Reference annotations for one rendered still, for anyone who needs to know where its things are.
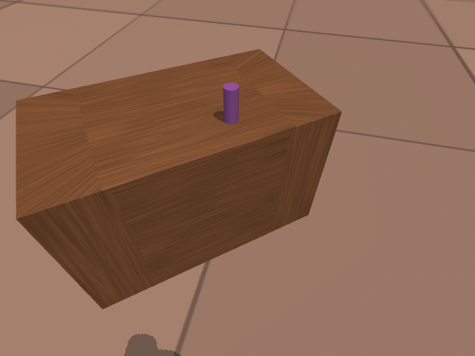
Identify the can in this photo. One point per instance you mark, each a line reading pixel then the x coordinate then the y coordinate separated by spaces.
pixel 230 103

